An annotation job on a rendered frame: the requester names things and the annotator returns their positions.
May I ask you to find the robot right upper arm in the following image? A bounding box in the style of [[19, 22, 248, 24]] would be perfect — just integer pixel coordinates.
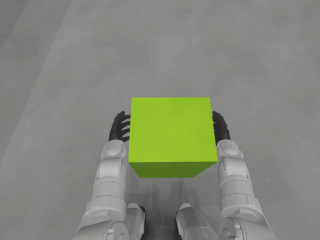
[[217, 216, 277, 240]]

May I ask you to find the robot left upper arm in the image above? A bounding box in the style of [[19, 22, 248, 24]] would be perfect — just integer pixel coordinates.
[[73, 219, 130, 240]]

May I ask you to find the robot left forearm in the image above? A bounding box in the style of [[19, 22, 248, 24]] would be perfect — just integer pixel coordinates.
[[75, 139, 129, 234]]

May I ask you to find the carton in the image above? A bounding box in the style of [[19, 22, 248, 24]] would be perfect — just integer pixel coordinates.
[[128, 97, 218, 178]]

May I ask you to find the robot left thigh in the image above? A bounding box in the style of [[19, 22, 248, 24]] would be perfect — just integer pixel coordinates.
[[122, 208, 145, 240]]

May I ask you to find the right robot hand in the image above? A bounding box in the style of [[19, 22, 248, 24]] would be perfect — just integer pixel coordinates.
[[212, 111, 231, 145]]

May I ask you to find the robot right thigh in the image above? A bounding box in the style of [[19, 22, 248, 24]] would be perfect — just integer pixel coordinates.
[[175, 207, 218, 240]]

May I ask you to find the robot thigh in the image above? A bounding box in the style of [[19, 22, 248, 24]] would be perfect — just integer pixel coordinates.
[[175, 207, 218, 240], [122, 208, 145, 240]]

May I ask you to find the left robot hand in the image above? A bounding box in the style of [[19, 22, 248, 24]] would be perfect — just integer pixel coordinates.
[[108, 111, 131, 142]]

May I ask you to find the robot right forearm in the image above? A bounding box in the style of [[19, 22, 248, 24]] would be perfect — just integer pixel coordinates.
[[215, 139, 272, 230]]

